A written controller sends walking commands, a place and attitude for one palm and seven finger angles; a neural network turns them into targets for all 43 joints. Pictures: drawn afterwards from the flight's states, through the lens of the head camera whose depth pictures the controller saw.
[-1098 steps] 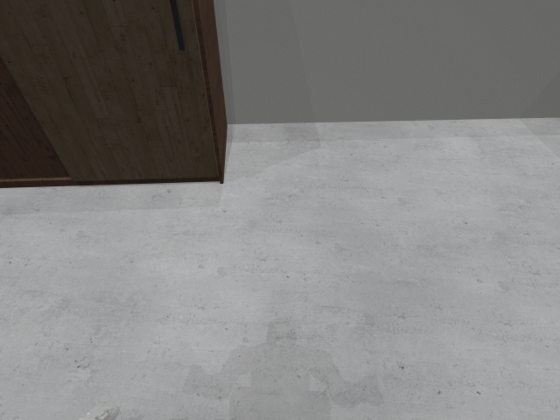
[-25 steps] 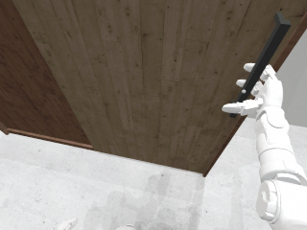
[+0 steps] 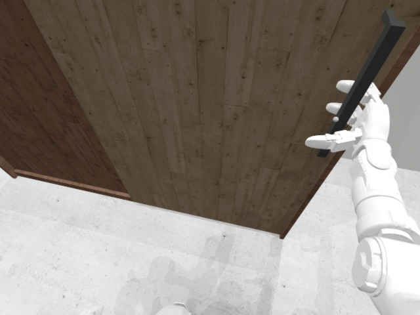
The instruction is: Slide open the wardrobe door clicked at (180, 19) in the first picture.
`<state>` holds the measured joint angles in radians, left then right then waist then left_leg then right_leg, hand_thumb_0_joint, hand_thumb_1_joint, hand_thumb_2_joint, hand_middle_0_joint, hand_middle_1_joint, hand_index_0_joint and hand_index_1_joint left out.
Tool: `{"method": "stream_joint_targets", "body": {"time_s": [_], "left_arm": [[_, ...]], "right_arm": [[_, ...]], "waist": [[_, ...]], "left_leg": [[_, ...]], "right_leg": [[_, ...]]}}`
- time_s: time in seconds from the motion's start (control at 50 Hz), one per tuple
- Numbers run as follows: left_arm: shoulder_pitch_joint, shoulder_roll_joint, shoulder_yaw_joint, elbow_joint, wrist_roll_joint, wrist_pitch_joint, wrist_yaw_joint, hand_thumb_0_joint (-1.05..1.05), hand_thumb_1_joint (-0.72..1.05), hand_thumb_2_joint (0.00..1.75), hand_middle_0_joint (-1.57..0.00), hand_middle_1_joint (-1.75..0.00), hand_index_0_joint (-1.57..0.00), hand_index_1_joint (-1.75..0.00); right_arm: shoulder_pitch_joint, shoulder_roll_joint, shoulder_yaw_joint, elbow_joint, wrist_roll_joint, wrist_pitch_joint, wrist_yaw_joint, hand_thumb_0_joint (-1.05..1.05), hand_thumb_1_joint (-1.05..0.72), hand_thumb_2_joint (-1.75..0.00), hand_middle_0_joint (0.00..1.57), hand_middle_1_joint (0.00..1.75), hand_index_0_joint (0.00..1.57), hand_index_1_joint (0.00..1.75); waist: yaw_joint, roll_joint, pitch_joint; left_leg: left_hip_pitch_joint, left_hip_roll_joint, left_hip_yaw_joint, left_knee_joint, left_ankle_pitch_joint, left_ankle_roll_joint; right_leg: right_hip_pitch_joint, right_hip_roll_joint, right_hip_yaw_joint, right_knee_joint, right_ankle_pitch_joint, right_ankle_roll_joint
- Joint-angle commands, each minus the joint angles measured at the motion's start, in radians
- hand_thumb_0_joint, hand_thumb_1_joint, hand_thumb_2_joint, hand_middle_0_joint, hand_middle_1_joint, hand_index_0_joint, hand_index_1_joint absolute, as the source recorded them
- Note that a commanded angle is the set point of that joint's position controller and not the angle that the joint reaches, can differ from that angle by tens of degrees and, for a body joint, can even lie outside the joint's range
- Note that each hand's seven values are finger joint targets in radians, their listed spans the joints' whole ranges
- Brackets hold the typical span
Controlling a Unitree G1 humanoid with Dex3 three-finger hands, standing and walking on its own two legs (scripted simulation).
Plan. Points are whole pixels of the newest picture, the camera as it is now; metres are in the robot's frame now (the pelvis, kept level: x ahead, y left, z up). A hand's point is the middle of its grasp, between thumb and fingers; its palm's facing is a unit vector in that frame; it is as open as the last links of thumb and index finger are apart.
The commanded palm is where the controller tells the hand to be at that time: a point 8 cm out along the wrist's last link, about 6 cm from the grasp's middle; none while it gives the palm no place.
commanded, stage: slide the fingers in behind the handle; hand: right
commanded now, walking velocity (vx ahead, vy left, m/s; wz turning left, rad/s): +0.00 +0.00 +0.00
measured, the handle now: (348, 98) +0.53 -0.19 +0.14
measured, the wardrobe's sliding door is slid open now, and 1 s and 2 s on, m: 0.00 0.00 0.00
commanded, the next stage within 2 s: grip the handle and tug to test in 0.06 s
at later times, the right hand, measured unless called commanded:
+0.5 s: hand (336, 120) +0.48 -0.17 +0.12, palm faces +0.12 +0.99 -0.01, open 11.2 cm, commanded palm +0.45 -0.21 +0.12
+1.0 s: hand (331, 116) +0.49 -0.16 +0.12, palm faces +0.10 +1.00 +0.00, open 5.1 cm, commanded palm +0.46 -0.21 +0.12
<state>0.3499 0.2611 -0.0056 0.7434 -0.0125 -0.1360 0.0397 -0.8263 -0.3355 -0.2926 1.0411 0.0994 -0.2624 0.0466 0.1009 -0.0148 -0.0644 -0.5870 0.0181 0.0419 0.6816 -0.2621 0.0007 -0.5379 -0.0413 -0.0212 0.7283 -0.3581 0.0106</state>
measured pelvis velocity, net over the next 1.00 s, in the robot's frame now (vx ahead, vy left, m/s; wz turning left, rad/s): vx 0.01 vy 0.00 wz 0.01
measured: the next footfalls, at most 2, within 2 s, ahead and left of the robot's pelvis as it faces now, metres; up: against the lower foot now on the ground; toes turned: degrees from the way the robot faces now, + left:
none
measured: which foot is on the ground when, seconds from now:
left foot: down 0.00-1.00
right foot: down 0.00-1.00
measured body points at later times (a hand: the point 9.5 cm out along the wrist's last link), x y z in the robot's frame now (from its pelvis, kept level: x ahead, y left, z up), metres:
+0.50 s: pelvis +0.01 +0.00 +0.00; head +0.06 +0.00 +0.45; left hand +0.07 +0.26 -0.11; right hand +0.47 -0.22 +0.12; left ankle +0.04 +0.12 -0.71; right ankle +0.00 -0.12 -0.71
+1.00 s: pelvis +0.01 +0.00 +0.00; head +0.07 +0.00 +0.45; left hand +0.05 +0.26 -0.12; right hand +0.48 -0.21 +0.12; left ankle +0.04 +0.12 -0.71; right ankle +0.00 -0.13 -0.71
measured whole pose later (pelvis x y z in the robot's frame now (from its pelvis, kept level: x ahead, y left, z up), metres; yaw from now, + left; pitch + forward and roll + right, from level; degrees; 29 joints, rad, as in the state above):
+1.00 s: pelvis +0.01 +0.00 +0.00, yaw +0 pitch +11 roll +1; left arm 0.36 0.26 0.00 0.74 -0.01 -0.12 0.03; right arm -0.82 -0.32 -0.31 1.03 0.09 -0.25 0.05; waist 0.11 -0.02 -0.08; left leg -0.59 0.01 0.04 0.68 -0.28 0.00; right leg -0.54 -0.04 -0.02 0.73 -0.38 0.01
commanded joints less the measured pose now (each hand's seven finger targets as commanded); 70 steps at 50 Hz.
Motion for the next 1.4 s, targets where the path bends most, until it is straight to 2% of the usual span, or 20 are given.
{"method": "stream_joint_targets", "body": {"time_s": [0.0, 0.14, 0.24, 0.38, 0.44, 0.56, 0.64, 0.74, 0.76, 0.8, 0.86, 0.88, 0.92, 0.98, 1.02, 1.1, 1.2, 1.24, 1.26, 1.38], "left_arm": [[0.054, 0.147, 0.054, -0.091, -0.007, -0.032, 0.010, 0.00, 0.90, 0.90, -0.20, -0.30, -0.20, -0.30], [0.057, 0.145, 0.056, -0.099, -0.004, -0.027, 0.005, 0.00, 0.90, 0.90, -0.20, -0.30, -0.20, -0.30], [0.055, 0.141, 0.060, -0.104, -0.005, -0.025, 0.004, 0.00, 0.90, 0.90, -0.20, -0.30, -0.20, -0.30], [0.050, 0.141, 0.054, -0.101, -0.004, -0.018, 0.009, 0.00, 0.90, 0.90, -0.20, -0.30, -0.20, -0.30], [0.048, 0.141, 0.054, -0.098, -0.003, -0.019, 0.011, 0.00, 0.90, 0.90, -0.20, -0.30, -0.20, -0.30], [0.049, 0.140, 0.054, -0.091, -0.007, -0.025, 0.012, 0.00, 0.90, 0.90, -0.20, -0.30, -0.20, -0.30], [0.056, 0.147, 0.051, -0.087, -0.007, -0.022, 0.015, 0.00, 0.90, 0.90, -0.20, -0.30, -0.20, -0.30], [0.058, 0.146, 0.049, -0.091, -0.002, -0.020, 0.011, 0.00, 0.90, 0.90, -0.20, -0.30, -0.20, -0.30], [0.064, 0.147, 0.051, -0.092, -0.001, -0.020, 0.011, 0.00, 0.90, 0.90, -0.20, -0.30, -0.20, -0.30], [0.061, 0.140, 0.053, -0.097, -0.001, -0.025, 0.008, 0.00, 0.90, 0.90, -0.20, -0.30, -0.20, -0.30], [0.076, 0.145, 0.060, -0.088, 0.000, -0.025, 0.003, 0.00, 0.90, 0.90, -0.20, -0.30, -0.20, -0.30], [0.076, 0.150, 0.060, -0.091, -0.002, -0.020, 0.005, 0.00, 0.90, 0.90, -0.20, -0.30, -0.20, -0.30], [0.076, 0.152, 0.059, -0.092, -0.001, -0.015, 0.008, 0.00, 0.90, 0.90, -0.20, -0.30, -0.20, -0.30], [0.069, 0.140, 0.054, -0.095, -0.002, -0.016, 0.005, 0.00, 0.90, 0.90, -0.20, -0.30, -0.20, -0.30], [0.075, 0.150, 0.058, -0.094, 0.001, -0.011, 0.007, 0.00, 0.90, 0.90, -0.20, -0.30, -0.20, -0.30], [0.067, 0.140, 0.056, -0.102, -0.001, -0.013, 0.005, 0.00, 0.90, 0.90, -0.20, -0.30, -0.20, -0.30], [0.058, 0.140, 0.058, -0.117, -0.001, -0.012, 0.003, 0.00, 0.90, 0.90, -0.20, -0.30, -0.20, -0.30], [0.055, 0.144, 0.059, -0.126, -0.004, -0.007, 0.005, 0.00, 0.90, 0.90, -0.20, -0.30, -0.20, -0.30], [0.045, 0.138, 0.057, -0.135, -0.006, -0.007, 0.004, 0.00, 0.90, 0.90, -0.20, -0.30, -0.20, -0.30], [0.026, 0.132, 0.065, -0.155, -0.012, -0.004, 0.003, 0.00, 0.90, 0.90, -0.20, -0.30, -0.20, -0.30]], "right_arm": [[-0.501, -0.191, -0.008, -0.229, 0.007, -0.060, -0.005, 0.00, 0.50, -0.30, 0.30, 1.20, 0.30, 1.20], [-0.436, -0.193, -0.022, -0.253, 0.004, -0.061, -0.018, 0.00, 0.50, -0.30, 0.30, 1.20, 0.30, 1.20], [-0.425, -0.164, -0.006, -0.280, 0.002, -0.051, -0.024, 0.00, 0.27, -0.40, 0.32, 1.23, 0.32, 1.23], [-0.426, -0.194, -0.031, -0.254, 0.004, -0.043, -0.022, 0.00, -0.06, -0.54, 0.36, 1.28, 0.36, 1.28], [-0.459, -0.206, -0.027, -0.265, -0.003, -0.053, -0.017, 0.00, -0.20, -0.60, 0.38, 1.30, 0.38, 1.30], [-0.491, -0.158, 0.017, -0.263, 0.011, -0.058, -0.002, 0.00, -0.48, -0.72, 0.41, 1.34, 0.41, 1.34], [-0.486, -0.204, -0.027, -0.204, 0.017, -0.040, -0.001, 0.00, -0.67, -0.80, 0.43, 1.37, 0.43, 1.37], [-0.506, -0.221, -0.028, -0.202, -0.004, -0.058, -0.007, 0.00, -0.90, -0.90, 0.45, 1.40, 0.45, 1.40], [-0.511, -0.247, -0.052, -0.221, -0.003, -0.068, -0.010, 0.00, -0.90, -0.90, 0.45, 1.40, 0.45, 1.40], [-0.506, -0.192, -0.009, -0.247, 0.000, -0.081, -0.006, 0.00, -0.90, -0.90, 0.45, 1.40, 0.45, 1.40], [-0.499, -0.175, 0.001, -0.251, 0.006, -0.075, -0.002, 0.00, -0.90, -0.90, 0.45, 1.40, 0.45, 1.40], [-0.461, -0.222, -0.047, -0.233, 0.010, -0.066, -0.004, 0.00, -0.90, -0.90, 0.45, 1.40, 0.45, 1.40], [-0.459, -0.243, -0.066, -0.236, 0.013, -0.052, -0.010, 0.00, -0.90, -0.90, 0.45, 1.40, 0.45, 1.40], [-0.471, -0.178, -0.009, -0.237, -0.001, -0.040, -0.016, 0.00, -0.90, -0.90, 0.45, 1.40, 0.45, 1.40], [-0.443, -0.253, -0.070, -0.241, -0.010, -0.045, -0.026, 0.00, -0.90, -0.90, 0.45, 1.40, 0.45, 1.40], [-0.419, -0.204, -0.040, -0.270, -0.002, -0.052, -0.019, 0.00, -0.90, -0.90, 0.45, 1.40, 0.45, 1.40], [-0.340, -0.218, -0.062, -0.294, 0.006, -0.050, -0.010, 0.00, -0.90, -0.90, 0.45, 1.40, 0.45, 1.40], [-0.290, -0.254, -0.091, -0.310, 0.009, -0.044, -0.006, 0.00, -0.90, -0.90, 0.45, 1.40, 0.45, 1.40], [-0.291, -0.210, -0.053, -0.338, 0.013, -0.040, 0.000, 0.00, -0.90, -0.90, 0.45, 1.40, 0.45, 1.40], [-0.168, -0.171, -0.046, -0.448, 0.031, -0.002, -0.007, 0.00, -0.90, -0.90, 0.45, 1.40, 0.45, 1.40]], "waist": [[0.011, -0.022, -0.355], [-0.006, -0.012, -0.382], [-0.006, -0.005, -0.375], [-0.004, 0.025, -0.342], [0.000, -0.006, -0.344], [0.014, -0.026, -0.363], [0.009, 0.029, -0.352], [0.009, -0.013, -0.364], [0.005, -0.007, -0.383], [0.007, -0.051, -0.417], [0.013, -0.038, -0.425], [-0.006, -0.021, -0.422], [-0.006, 0.009, -0.419], [0.011, -0.012, -0.366], [-0.007, 0.001, -0.375], [-0.009, -0.009, -0.385], [-0.027, 0.004, -0.399], [-0.038, 0.018, -0.405], [-0.038, -0.013, -0.400], [-0.060, -0.021, -0.404]], "left_leg": [[0.221, -0.038, -0.018, -0.064, 0.185, 0.017], [0.253, -0.041, -0.014, -0.052, 0.250, 0.020], [0.249, -0.045, -0.010, -0.055, 0.263, 0.019], [0.264, -0.040, -0.017, -0.065, 0.247, 0.016], [0.254, -0.038, -0.020, -0.062, 0.249, 0.018], [0.224, -0.042, -0.012, -0.056, 0.239, 0.019], [0.249, -0.037, -0.019, -0.062, 0.236, 0.014], [0.237, -0.036, -0.023, -0.053, 0.232, 0.017], [0.245, -0.037, -0.022, -0.048, 0.248, 0.018], [0.234, -0.040, -0.018, -0.039, 0.265, 0.020], [0.224, -0.045, -0.011, -0.036, 0.286, 0.018], [0.242, -0.046, -0.012, -0.036, 0.284, 0.020], [0.275, -0.044, -0.016, -0.042, 0.304, 0.017], [0.243, -0.043, -0.013, -0.050, 0.282, 0.014], [0.262, -0.044, -0.018, -0.050, 0.283, 0.018], [0.276, -0.044, -0.016, -0.049, 0.307, 0.019], [0.315, -0.044, -0.022, -0.052, 0.329, 0.018], [0.340, -0.042, -0.023, -0.050, 0.346, 0.018], [0.341, -0.042, -0.024, -0.053, 0.356, 0.018], [0.361, -0.047, -0.013, -0.063, 0.396, 0.020]], "right_leg": [[0.102, 0.045, 0.018, -0.097, 0.174, -0.017], [0.115, 0.041, 0.018, -0.096, 0.246, -0.014], [0.133, 0.038, 0.016, -0.094, 0.267, -0.014], [0.097, 0.043, 0.008, -0.101, 0.223, -0.018], [0.108, 0.042, 0.012, -0.098, 0.230, -0.017], [0.141, 0.039, 0.024, -0.090, 0.238, -0.013], [0.092, 0.045, 0.019, -0.092, 0.211, -0.018], [0.090, 0.046, 0.018, -0.083, 0.213, -0.018], [0.098, 0.044, 0.019, -0.080, 0.230, -0.018], [0.135, 0.043, 0.019, -0.072, 0.263, -0.013], [0.156, 0.038, 0.027, -0.068, 0.300, -0.010], [0.133, 0.037, 0.026, -0.072, 0.293, -0.009], [0.112, 0.041, 0.019, -0.077, 0.290, -0.015], [0.105, 0.040, 0.013, -0.083, 0.266, -0.016], [0.099, 0.040, 0.016, -0.083, 0.273, -0.017], [0.113, 0.040, 0.009, -0.084, 0.288, -0.016], [0.104, 0.042, -0.002, -0.088, 0.292, -0.018], [0.097, 0.039, -0.004, -0.094, 0.304, -0.018], [0.105, 0.042, -0.008, -0.096, 0.311, -0.017], [0.159, 0.034, -0.009, -0.106, 0.393, -0.014]]}}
